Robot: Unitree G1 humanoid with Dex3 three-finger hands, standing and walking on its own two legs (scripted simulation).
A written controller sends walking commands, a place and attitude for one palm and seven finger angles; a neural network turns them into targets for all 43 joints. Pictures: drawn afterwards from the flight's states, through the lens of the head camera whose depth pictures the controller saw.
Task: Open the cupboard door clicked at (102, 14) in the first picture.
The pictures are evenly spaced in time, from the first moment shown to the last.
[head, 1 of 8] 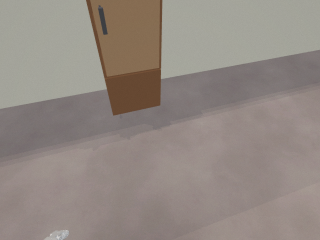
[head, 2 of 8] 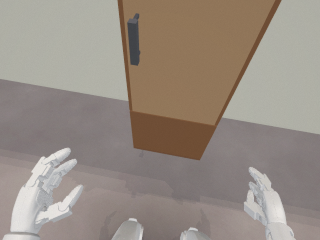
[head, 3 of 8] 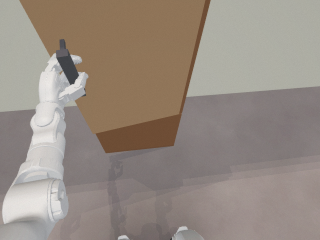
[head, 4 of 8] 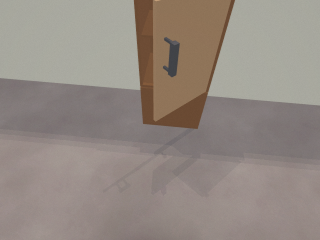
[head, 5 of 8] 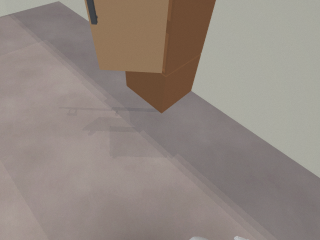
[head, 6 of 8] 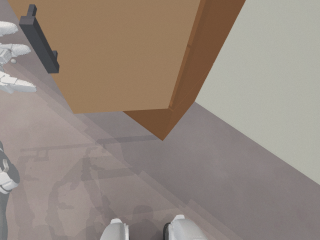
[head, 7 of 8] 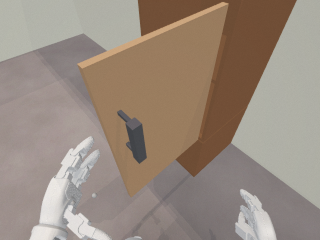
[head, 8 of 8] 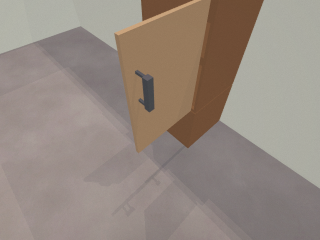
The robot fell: no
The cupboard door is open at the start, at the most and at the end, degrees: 0 92 91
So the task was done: yes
